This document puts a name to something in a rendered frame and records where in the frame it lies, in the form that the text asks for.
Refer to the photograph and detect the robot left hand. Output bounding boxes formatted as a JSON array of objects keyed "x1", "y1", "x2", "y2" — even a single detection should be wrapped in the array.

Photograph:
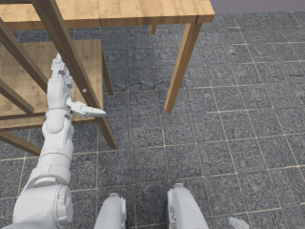
[{"x1": 47, "y1": 53, "x2": 107, "y2": 118}]

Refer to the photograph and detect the left robot upper arm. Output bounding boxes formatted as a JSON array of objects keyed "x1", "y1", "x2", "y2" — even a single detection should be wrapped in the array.
[{"x1": 1, "y1": 184, "x2": 73, "y2": 229}]

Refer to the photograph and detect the chair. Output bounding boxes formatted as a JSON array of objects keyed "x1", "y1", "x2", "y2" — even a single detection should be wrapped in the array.
[{"x1": 0, "y1": 0, "x2": 117, "y2": 157}]

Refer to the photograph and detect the robot right hand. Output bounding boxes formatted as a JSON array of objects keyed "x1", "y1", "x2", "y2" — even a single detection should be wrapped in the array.
[{"x1": 229, "y1": 217, "x2": 250, "y2": 229}]

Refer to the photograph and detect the robot left thigh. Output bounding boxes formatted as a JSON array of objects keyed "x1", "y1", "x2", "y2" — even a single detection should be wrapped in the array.
[{"x1": 93, "y1": 197, "x2": 127, "y2": 229}]

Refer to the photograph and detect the left robot forearm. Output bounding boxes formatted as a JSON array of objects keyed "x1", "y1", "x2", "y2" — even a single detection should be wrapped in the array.
[{"x1": 12, "y1": 109, "x2": 74, "y2": 224}]

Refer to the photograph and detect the robot right shin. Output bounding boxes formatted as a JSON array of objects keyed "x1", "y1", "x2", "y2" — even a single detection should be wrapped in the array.
[{"x1": 168, "y1": 183, "x2": 184, "y2": 229}]

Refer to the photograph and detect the table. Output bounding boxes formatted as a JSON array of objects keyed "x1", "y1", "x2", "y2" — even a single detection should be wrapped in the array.
[{"x1": 0, "y1": 0, "x2": 215, "y2": 113}]

